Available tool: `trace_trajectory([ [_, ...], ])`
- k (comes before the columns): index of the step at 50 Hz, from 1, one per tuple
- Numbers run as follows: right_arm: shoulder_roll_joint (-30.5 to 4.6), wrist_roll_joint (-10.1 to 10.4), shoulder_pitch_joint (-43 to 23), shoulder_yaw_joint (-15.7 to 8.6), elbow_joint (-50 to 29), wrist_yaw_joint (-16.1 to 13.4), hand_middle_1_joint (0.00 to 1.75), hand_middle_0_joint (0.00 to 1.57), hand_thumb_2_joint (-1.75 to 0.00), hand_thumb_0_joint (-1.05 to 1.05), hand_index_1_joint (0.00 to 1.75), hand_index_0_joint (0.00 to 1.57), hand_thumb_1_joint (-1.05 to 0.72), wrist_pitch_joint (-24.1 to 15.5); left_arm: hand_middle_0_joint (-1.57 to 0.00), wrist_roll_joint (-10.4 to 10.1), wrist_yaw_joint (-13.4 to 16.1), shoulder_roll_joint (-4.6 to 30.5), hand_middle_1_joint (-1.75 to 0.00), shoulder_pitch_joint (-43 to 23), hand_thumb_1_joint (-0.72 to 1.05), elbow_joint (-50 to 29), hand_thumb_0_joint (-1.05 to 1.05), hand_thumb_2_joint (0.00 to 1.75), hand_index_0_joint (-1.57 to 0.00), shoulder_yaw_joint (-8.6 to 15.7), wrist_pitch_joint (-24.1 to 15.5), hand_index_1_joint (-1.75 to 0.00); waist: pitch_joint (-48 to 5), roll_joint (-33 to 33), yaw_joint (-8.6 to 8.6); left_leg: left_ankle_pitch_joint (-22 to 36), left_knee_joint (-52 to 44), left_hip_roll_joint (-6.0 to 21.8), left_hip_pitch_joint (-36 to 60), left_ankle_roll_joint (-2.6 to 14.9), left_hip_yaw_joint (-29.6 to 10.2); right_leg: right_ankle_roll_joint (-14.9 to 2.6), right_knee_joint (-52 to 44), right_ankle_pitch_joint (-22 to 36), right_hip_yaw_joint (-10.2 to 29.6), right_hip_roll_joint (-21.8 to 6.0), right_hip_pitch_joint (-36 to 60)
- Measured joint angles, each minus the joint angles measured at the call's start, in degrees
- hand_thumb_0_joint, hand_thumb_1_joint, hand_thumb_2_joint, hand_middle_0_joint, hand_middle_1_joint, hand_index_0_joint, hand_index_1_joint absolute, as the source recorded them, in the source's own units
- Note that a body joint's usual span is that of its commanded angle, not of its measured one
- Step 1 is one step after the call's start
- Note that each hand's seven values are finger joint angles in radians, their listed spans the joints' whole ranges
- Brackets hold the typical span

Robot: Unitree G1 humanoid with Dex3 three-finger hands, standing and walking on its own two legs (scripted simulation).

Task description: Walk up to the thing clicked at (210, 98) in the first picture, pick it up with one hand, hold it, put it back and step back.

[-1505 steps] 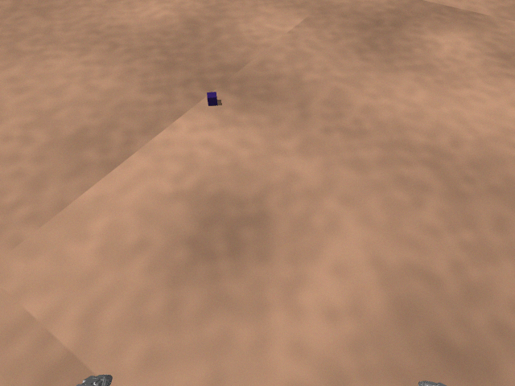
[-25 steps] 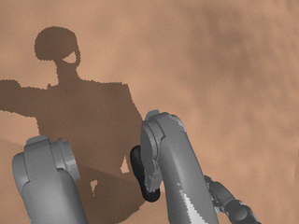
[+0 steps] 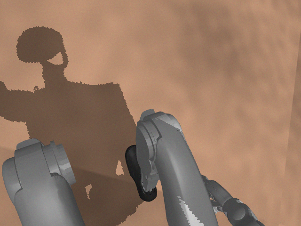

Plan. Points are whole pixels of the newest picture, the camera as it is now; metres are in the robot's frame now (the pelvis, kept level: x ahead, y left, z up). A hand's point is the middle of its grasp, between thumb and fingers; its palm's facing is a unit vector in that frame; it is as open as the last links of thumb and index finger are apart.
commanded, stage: open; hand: left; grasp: from above
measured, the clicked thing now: out of the picture +0.43 +0.36 -0.27
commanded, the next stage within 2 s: withdraw in 0.86 s
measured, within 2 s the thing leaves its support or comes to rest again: neither
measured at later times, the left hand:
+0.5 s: hand out of the picture +0.42 +0.36 -0.23, palm faces -0.44 -0.15 -0.88, open 12.5 cm
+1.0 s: hand out of the picture +0.42 +0.35 -0.23, palm faces -0.44 -0.15 -0.89, open 14.0 cm
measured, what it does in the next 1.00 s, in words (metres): stands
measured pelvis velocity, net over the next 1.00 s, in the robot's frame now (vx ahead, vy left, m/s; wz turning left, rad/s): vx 0.00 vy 0.00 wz -0.01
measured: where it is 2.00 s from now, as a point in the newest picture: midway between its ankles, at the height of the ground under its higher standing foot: (108, 199)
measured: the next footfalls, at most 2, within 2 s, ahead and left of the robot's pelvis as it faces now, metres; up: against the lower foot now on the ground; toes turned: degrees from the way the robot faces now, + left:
none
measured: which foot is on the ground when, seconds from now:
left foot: down 0.00-1.00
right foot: down 0.00-1.00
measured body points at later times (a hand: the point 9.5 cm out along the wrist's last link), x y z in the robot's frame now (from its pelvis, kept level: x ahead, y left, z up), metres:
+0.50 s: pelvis +0.00 +0.00 +0.00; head +0.26 +0.14 +0.34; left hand +0.44 +0.36 -0.18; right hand +0.09 -0.25 -0.07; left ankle +0.06 +0.13 -0.26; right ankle +0.11 -0.13 -0.26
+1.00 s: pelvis +0.00 +0.00 +0.00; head +0.26 +0.14 +0.34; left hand +0.44 +0.36 -0.18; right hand +0.08 -0.26 -0.06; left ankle +0.06 +0.13 -0.26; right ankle +0.11 -0.13 -0.26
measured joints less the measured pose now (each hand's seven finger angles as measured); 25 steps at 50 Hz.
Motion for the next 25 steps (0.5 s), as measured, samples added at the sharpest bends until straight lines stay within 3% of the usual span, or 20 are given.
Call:
trace_trajectory([
  [13,-0.3,-0.2,0.4,0.6,0.0,0.8,0.30,0.21,-0.90,0.00,0.30,0.20,-0.91,-0.9,-0.58,0.7,0.8,-0.4,-0.59,0.4,0.00,-1.9,0.01,0.63,-0.56,-0.9,0.5,-0.59,-0.1,-0.6,-0.20,-0.3,0.2,0.1,0.0,0.27,-0.3,-0.03,-0.3,-0.1,-0.3,0.1,0.4],
  [17,-0.3,-0.1,0.4,0.6,-0.1,1.1,0.30,0.21,-0.90,0.00,0.30,0.20,-0.91,-1.1,-0.50,0.1,1.3,-0.9,-0.63,1.0,-0.09,-2.9,0.01,0.69,-0.49,-0.3,1.2,-0.63,-0.2,-0.3,-0.12,-0.4,0.2,0.1,-0.1,0.35,-0.4,0.02,-0.4,-0.2,-0.4,0.1,0.4],
  [25,0.0,0.3,-0.1,0.7,-0.3,1.4,0.30,0.21,-0.90,0.00,0.30,0.20,-0.91,-1.0,-0.36,-1.2,0.5,-1.9,-0.73,0.7,-0.25,-2.1,0.01,0.80,-0.35,-1.4,2.5,-0.74,-0.9,0.2,0.17,0.0,-0.2,0.0,-0.3,0.42,-0.1,-0.08,-0.7,0.0,-0.3,0.0,0.2],
])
